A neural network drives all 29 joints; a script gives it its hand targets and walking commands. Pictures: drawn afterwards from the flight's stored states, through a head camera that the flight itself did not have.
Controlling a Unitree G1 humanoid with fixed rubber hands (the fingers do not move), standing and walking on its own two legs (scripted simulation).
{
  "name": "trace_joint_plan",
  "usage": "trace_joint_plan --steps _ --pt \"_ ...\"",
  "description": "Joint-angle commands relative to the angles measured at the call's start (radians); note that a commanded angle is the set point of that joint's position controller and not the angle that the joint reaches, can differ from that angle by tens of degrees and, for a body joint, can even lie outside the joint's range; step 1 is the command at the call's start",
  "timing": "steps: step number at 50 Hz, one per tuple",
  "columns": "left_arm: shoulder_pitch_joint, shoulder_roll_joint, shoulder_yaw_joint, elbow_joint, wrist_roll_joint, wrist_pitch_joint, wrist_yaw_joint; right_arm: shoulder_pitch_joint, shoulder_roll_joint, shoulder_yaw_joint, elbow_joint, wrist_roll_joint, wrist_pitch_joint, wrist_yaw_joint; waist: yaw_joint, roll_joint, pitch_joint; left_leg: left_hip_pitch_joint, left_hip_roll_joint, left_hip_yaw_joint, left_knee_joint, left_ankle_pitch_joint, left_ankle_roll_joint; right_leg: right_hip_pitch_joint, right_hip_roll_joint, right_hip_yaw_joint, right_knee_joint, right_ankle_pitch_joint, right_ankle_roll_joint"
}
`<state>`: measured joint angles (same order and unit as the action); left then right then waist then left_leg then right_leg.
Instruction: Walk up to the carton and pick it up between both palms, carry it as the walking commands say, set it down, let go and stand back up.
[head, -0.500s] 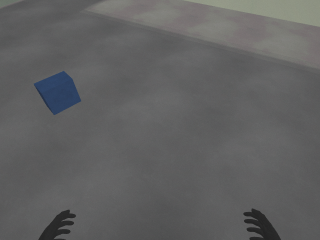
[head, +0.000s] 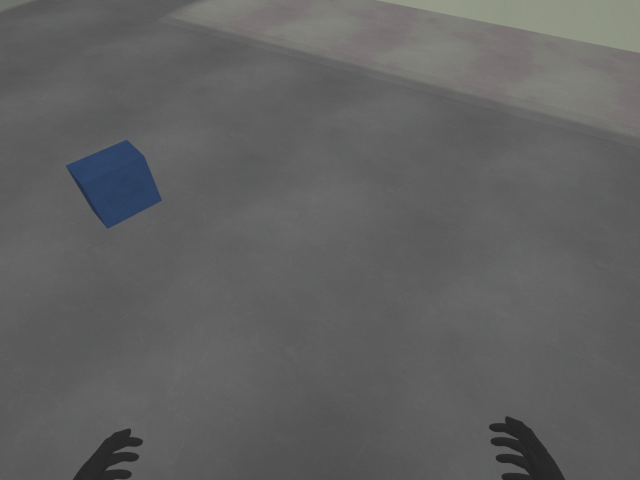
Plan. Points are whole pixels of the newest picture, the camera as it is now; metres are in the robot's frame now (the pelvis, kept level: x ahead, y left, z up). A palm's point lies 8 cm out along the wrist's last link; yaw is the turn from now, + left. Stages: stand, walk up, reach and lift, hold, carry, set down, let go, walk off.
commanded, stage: stand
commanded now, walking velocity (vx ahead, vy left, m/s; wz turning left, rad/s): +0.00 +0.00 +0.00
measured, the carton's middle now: (117, 184) +1.29 +0.86 -0.63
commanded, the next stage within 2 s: walk up in 0.98 s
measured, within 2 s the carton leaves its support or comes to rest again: neither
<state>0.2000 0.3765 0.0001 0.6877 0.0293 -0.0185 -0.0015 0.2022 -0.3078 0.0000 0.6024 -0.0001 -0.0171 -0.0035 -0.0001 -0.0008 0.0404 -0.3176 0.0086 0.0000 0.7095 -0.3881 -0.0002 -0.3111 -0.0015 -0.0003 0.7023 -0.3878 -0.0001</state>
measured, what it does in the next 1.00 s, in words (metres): stands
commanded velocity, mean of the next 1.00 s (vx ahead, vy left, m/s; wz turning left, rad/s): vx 0.00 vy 0.00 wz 0.00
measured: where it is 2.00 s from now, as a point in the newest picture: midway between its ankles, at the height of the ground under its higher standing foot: outside the picture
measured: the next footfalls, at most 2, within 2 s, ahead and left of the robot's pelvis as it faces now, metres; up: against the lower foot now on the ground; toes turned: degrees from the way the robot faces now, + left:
left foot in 1.48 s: +0.09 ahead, +0.22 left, +0.00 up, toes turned +12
right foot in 1.76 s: +0.28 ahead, +0.03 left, +0.00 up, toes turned +9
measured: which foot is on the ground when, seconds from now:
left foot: down 0.00-1.00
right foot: down 0.00-1.00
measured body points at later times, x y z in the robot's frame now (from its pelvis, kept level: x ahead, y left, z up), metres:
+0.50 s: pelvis +0.00 +0.00 +0.00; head +0.02 +0.01 +0.45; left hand +0.13 +0.30 -0.10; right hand +0.16 -0.27 -0.08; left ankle -0.01 +0.12 -0.72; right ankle -0.01 -0.12 -0.72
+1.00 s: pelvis -0.01 +0.01 +0.00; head +0.00 +0.02 +0.45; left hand +0.11 +0.31 -0.10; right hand +0.14 -0.26 -0.08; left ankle -0.01 +0.12 -0.72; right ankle -0.01 -0.12 -0.72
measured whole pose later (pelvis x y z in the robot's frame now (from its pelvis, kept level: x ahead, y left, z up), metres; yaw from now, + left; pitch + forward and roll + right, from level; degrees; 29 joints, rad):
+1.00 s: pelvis -0.01 +0.01 +0.00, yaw +0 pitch -1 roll -1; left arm 0.20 0.39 0.00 0.78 0.02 -0.02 -0.01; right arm 0.20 -0.32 0.00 0.63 0.00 -0.02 0.00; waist 0.00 0.00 0.04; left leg -0.32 0.01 0.00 0.71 -0.37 0.01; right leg -0.30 0.00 0.00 0.67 -0.35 0.00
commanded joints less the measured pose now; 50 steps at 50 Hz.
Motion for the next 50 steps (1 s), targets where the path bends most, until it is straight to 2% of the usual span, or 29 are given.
trace_joint_plan --steps 1,2,3,4,6,7,8,10,13,16,17,18,20,21,22,29,31,35,36,37,38,40,41,43,45,47,48,49,50 --pt "-0.065 0.175 0.064 -0.035 -0.014 -0.036 0.009 -0.084 -0.237 -0.081 -0.005 -0.030 -0.043 -0.003 0.010 0.031 -0.089 0.045 0.073 -0.086 -0.104 0.260 0.077 0.014 -0.083 0.087 -0.126 0.235 -0.066" --pt "-0.076 0.182 0.071 -0.039 -0.011 -0.040 0.005 -0.078 -0.228 -0.075 0.001 -0.029 -0.041 -0.007 0.009 0.007 -0.079 0.029 0.077 -0.089 -0.109 0.253 0.079 0.024 -0.084 0.079 -0.120 0.235 -0.067" --pt "-0.075 0.162 0.065 -0.043 -0.009 -0.040 0.002 -0.085 -0.221 -0.074 -0.004 -0.035 -0.044 -0.008 0.014 0.032 -0.071 0.013 0.072 -0.092 -0.097 0.264 0.084 0.027 -0.085 0.082 -0.119 0.258 -0.071" --pt "-0.055 0.187 0.069 -0.027 -0.011 -0.032 0.002 -0.061 -0.245 -0.076 0.014 -0.031 -0.039 -0.005 0.012 0.002 -0.103 0.030 0.083 -0.093 -0.109 0.266 0.081 0.058 -0.091 0.078 -0.119 0.264 -0.071" --pt "-0.062 0.178 0.062 -0.023 -0.013 -0.037 0.004 -0.080 -0.230 -0.075 -0.009 -0.023 -0.039 -0.009 -0.005 0.033 -0.106 0.054 0.080 -0.095 -0.106 0.304 0.082 0.035 -0.090 0.090 -0.120 0.296 -0.072" --pt "-0.062 0.184 0.067 -0.038 -0.013 -0.038 0.005 -0.083 -0.236 -0.078 -0.008 -0.025 -0.037 -0.006 0.016 0.051 -0.080 0.033 0.080 -0.086 -0.106 0.289 0.079 0.041 -0.089 0.085 -0.132 0.292 -0.068" --pt "-0.071 0.192 0.068 -0.029 -0.014 -0.036 0.008 -0.068 -0.210 -0.071 -0.005 -0.017 -0.039 -0.005 -0.002 -0.009 -0.103 0.034 0.074 -0.095 -0.113 0.277 0.080 0.067 -0.101 0.093 -0.132 0.295 -0.072" --pt "-0.062 0.198 0.069 -0.023 -0.013 -0.037 0.006 -0.074 -0.243 -0.075 0.004 -0.022 -0.036 -0.004 0.007 0.049 -0.101 0.035 0.072 -0.096 -0.102 0.318 0.080 0.066 -0.096 0.099 -0.130 0.316 -0.069" --pt "-0.056 0.184 0.064 -0.013 -0.013 -0.035 0.011 -0.071 -0.237 -0.076 -0.003 -0.018 -0.042 -0.006 0.000 -0.013 -0.092 0.053 0.080 -0.088 -0.090 0.332 0.075 0.066 -0.095 0.079 -0.131 0.353 -0.071" --pt "-0.063 0.183 0.066 -0.009 -0.015 -0.037 0.007 -0.063 -0.252 -0.079 0.015 -0.027 -0.041 -0.011 0.010 0.028 -0.096 0.053 0.083 -0.099 -0.108 0.311 0.079 0.056 -0.091 0.083 -0.128 0.305 -0.069" --pt "-0.069 0.194 0.068 -0.010 -0.015 -0.037 0.008 -0.070 -0.242 -0.078 0.013 -0.017 -0.041 -0.007 -0.003 0.036 -0.103 0.071 0.086 -0.095 -0.115 0.341 0.073 0.047 -0.092 0.079 -0.125 0.297 -0.068" --pt "-0.070 0.195 0.071 -0.009 -0.015 -0.039 0.005 -0.075 -0.234 -0.074 0.016 -0.023 -0.038 -0.007 0.013 0.045 -0.105 0.050 0.092 -0.111 -0.120 0.343 0.085 0.048 -0.085 0.075 -0.115 0.288 -0.068" --pt "-0.050 0.177 0.059 0.010 -0.019 -0.036 0.005 -0.079 -0.246 -0.073 0.007 -0.026 -0.038 -0.008 0.019 0.027 -0.090 0.040 0.091 -0.105 -0.121 0.299 0.083 0.066 -0.088 0.087 -0.140 0.301 -0.070" --pt "-0.077 0.189 0.064 -0.001 -0.015 -0.034 0.009 -0.074 -0.244 -0.075 -0.001 -0.023 -0.040 -0.008 0.004 -0.016 -0.100 0.038 0.079 -0.095 -0.123 0.275 0.077 0.069 -0.090 0.089 -0.136 0.290 -0.073" --pt "-0.057 0.186 0.059 0.012 -0.012 -0.039 0.010 -0.082 -0.239 -0.072 0.015 -0.020 -0.040 -0.005 0.004 0.057 -0.122 0.051 0.081 -0.097 -0.119 0.283 0.076 0.082 -0.100 0.089 -0.142 0.287 -0.072" --pt "-0.065 0.180 0.057 0.021 -0.014 -0.042 0.006 -0.075 -0.242 -0.073 0.014 -0.022 -0.043 -0.008 0.008 0.006 -0.093 0.048 0.078 -0.098 -0.130 0.299 0.074 0.068 -0.085 0.076 -0.138 0.291 -0.061" --pt "-0.080 0.196 0.065 0.020 -0.015 -0.041 0.006 -0.070 -0.229 -0.066 0.017 -0.022 -0.042 -0.007 0.002 0.054 -0.102 0.073 0.087 -0.095 -0.137 0.321 0.077 0.049 -0.094 0.083 -0.144 0.257 -0.066" --pt "-0.055 0.179 0.061 0.031 -0.017 -0.034 0.006 -0.064 -0.254 -0.072 0.027 -0.025 -0.044 -0.010 0.015 0.046 -0.093 0.054 0.093 -0.112 -0.149 0.298 0.081 0.064 -0.092 0.082 -0.153 0.272 -0.067" --pt "-0.093 0.184 0.060 0.031 -0.017 -0.038 0.008 -0.080 -0.239 -0.070 0.024 -0.020 -0.042 -0.008 0.002 0.033 -0.085 0.058 0.088 -0.110 -0.159 0.295 0.076 0.061 -0.093 0.073 -0.148 0.261 -0.063" --pt "-0.060 0.180 0.062 0.032 -0.019 -0.037 0.007 -0.079 -0.255 -0.075 0.026 -0.020 -0.045 -0.011 0.017 0.039 -0.079 0.048 0.098 -0.127 -0.165 0.268 0.090 0.059 -0.086 0.088 -0.160 0.249 -0.068" --pt "-0.080 0.175 0.060 0.039 -0.014 -0.039 0.006 -0.068 -0.242 -0.072 0.019 -0.027 -0.043 -0.011 0.004 0.036 -0.069 0.045 0.096 -0.113 -0.162 0.287 0.080 0.063 -0.087 0.085 -0.151 0.248 -0.064" --pt "-0.063 0.171 0.060 0.043 -0.015 -0.034 0.003 -0.081 -0.242 -0.068 0.031 -0.022 -0.050 -0.009 0.011 0.041 -0.089 0.075 0.099 -0.122 -0.158 0.325 0.082 0.049 -0.081 0.075 -0.146 0.253 -0.065" --pt "-0.061 0.177 0.055 0.044 -0.017 -0.033 0.001 -0.083 -0.254 -0.064 0.034 -0.018 -0.044 -0.008 0.010 0.078 -0.076 0.049 0.096 -0.117 -0.161 0.295 0.077 0.053 -0.086 0.091 -0.153 0.257 -0.068" --pt "-0.065 0.198 0.060 0.059 -0.013 -0.039 0.001 -0.085 -0.235 -0.074 0.036 -0.022 -0.047 -0.013 0.008 0.013 -0.075 0.050 0.094 -0.111 -0.149 0.287 0.074 0.058 -0.098 0.093 -0.173 0.276 -0.067" --pt "-0.075 0.189 0.059 0.052 -0.017 -0.040 0.003 -0.084 -0.243 -0.072 0.046 -0.025 -0.043 -0.008 0.012 0.058 -0.090 0.052 0.086 -0.113 -0.166 0.251 0.071 0.059 -0.092 0.082 -0.154 0.237 -0.067" --pt "-0.073 0.187 0.057 0.056 -0.017 -0.039 0.003 -0.082 -0.235 -0.066 0.043 -0.017 -0.037 -0.011 -0.003 0.046 -0.095 0.060 0.100 -0.128 -0.167 0.296 0.085 0.063 -0.094 0.089 -0.164 0.260 -0.066" --pt "-0.071 0.177 0.057 0.053 -0.012 -0.038 0.005 -0.092 -0.241 -0.066 0.044 -0.017 -0.042 -0.012 0.007 0.055 -0.068 0.034 0.106 -0.137 -0.170 0.263 0.090 0.057 -0.085 0.087 -0.170 0.240 -0.063" --pt "-0.088 0.173 0.060 0.059 -0.013 -0.037 0.004 -0.097 -0.241 -0.068 0.043 -0.020 -0.044 -0.009 0.010 0.018 -0.061 0.023 0.090 -0.123 -0.185 0.239 0.080 0.073 -0.090 0.087 -0.179 0.240 -0.065" --pt "-0.062 0.188 0.062 0.071 -0.009 -0.038 0.006 -0.082 -0.243 -0.068 0.044 -0.024 -0.043 -0.007 0.003 0.071 -0.088 0.055 0.081 -0.101 -0.173 0.246 0.072 0.077 -0.095 0.091 -0.175 0.252 -0.067"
